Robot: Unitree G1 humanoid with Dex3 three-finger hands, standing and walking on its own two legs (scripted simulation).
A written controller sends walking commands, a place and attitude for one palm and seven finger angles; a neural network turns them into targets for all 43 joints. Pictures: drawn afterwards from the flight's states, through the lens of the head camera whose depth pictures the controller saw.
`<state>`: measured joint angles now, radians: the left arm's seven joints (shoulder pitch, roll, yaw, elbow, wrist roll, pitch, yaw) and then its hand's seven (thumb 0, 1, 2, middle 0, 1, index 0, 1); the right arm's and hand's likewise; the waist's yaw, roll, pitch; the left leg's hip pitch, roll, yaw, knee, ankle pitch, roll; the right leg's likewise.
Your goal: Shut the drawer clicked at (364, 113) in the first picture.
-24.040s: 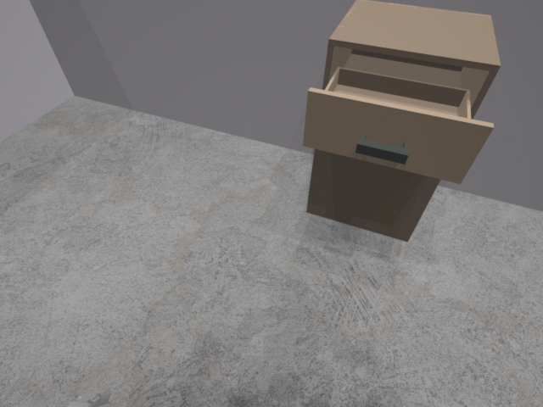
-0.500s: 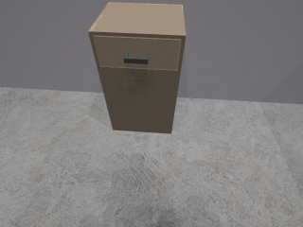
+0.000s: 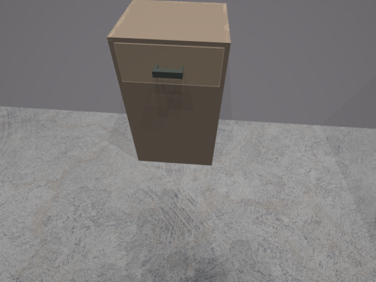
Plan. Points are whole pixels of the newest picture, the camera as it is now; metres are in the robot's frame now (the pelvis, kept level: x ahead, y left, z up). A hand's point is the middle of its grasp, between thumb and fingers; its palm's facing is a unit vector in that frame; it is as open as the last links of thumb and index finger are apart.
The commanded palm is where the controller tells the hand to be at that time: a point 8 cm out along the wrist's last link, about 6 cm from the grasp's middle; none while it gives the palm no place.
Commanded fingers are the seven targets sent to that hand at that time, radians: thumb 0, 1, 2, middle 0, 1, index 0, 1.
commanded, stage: stand and wait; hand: left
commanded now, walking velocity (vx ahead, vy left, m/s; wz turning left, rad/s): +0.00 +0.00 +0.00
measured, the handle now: (168, 70) +0.91 +0.13 -0.05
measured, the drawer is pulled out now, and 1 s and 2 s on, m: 0.00 0.00 0.00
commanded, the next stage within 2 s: none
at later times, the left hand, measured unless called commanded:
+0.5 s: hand out of the picture +0.05 +0.20 -0.17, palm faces +0.02 -0.97 -0.24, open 7.4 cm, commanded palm none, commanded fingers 0.00 0.90 0.90 -0.20 -0.30 -0.20 -0.30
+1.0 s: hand out of the picture +0.06 +0.21 -0.16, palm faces +0.02 -0.96 -0.27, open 7.4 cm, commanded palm none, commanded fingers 0.00 0.90 0.90 -0.20 -0.30 -0.20 -0.30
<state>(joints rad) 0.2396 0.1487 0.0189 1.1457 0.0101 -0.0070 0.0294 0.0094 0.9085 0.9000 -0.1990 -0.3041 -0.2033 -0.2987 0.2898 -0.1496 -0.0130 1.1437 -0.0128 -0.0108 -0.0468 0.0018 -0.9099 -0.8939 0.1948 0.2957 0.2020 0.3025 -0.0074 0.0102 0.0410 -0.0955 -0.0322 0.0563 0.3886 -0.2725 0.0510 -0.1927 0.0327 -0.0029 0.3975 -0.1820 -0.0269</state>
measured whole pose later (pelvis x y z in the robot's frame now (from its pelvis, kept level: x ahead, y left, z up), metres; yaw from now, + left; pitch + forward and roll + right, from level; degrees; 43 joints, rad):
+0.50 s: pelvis +0.01 +0.00 +0.00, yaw +0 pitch -1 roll +0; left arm 0.17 0.21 0.03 1.13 0.01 -0.01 0.02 0.01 0.90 0.90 -0.20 -0.30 -0.20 -0.30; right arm 0.23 -0.21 -0.02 1.14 -0.01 -0.01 -0.04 0.00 -0.91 -0.89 0.20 0.30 0.20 0.30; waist -0.01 0.01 0.05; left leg -0.07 -0.03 0.05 0.36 -0.26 0.05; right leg -0.17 0.04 -0.01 0.37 -0.18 -0.03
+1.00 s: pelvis +0.01 -0.01 +0.00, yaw +1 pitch -2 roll +0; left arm 0.14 0.25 0.02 1.14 0.01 -0.01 0.01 0.01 0.90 0.90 -0.20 -0.30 -0.21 -0.30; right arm 0.19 -0.25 -0.02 1.14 -0.01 -0.01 -0.03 0.00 -0.91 -0.89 0.20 0.30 0.20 0.30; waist -0.01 0.01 0.05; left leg -0.05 -0.03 0.04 0.33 -0.25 0.04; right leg -0.15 0.04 -0.01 0.34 -0.16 -0.04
